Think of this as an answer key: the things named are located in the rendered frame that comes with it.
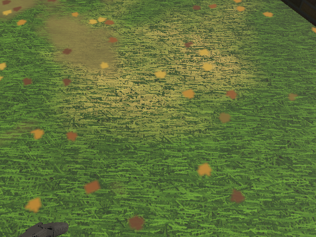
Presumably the robot left hand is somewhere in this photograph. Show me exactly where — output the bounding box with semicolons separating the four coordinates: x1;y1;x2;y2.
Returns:
19;222;69;237

